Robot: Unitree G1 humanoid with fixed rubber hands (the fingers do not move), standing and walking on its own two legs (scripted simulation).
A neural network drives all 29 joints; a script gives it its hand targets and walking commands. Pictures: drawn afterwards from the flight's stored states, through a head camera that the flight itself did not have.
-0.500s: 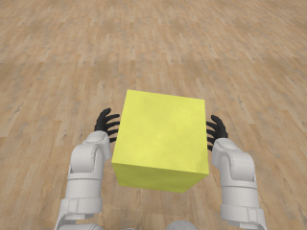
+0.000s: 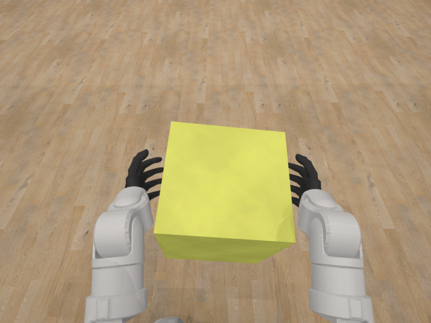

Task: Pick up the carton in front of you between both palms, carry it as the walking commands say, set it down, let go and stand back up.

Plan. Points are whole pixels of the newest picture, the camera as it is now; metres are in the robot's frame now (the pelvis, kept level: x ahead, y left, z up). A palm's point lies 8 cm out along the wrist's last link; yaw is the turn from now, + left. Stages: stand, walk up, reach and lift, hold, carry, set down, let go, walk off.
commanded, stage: carry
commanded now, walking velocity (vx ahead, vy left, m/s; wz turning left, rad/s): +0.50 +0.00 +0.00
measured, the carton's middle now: (219, 201) +0.34 +0.01 +0.00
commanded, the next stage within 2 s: none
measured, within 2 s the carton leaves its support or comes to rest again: neither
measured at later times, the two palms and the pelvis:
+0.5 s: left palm (151, 109) +0.55 +0.18 +0.07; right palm (278, 120) +0.51 -0.12 +0.07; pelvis +0.28 +0.05 -0.01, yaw -5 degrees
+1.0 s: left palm (168, 75) +0.68 +0.15 +0.07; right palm (280, 83) +0.66 -0.14 +0.06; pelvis +0.41 +0.02 -0.02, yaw -2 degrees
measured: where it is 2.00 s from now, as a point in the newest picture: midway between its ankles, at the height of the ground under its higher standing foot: (218, 280)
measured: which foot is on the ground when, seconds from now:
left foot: up 0.00-0.32, down 0.34-1.00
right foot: down 0.00-0.36, up 0.38-0.68, down 0.70-1.00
